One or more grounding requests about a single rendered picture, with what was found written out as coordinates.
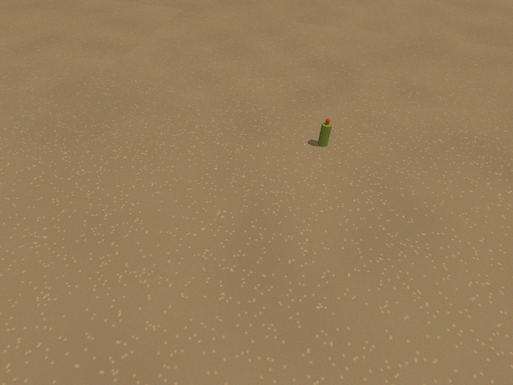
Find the bottle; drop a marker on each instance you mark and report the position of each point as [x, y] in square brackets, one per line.
[324, 134]

